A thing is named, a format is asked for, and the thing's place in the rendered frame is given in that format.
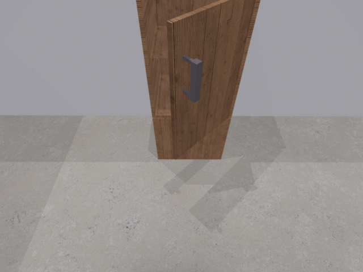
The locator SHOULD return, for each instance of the cupboard door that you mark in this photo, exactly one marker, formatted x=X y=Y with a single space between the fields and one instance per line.
x=216 y=34

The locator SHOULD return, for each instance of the handle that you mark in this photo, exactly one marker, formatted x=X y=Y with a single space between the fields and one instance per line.
x=195 y=78

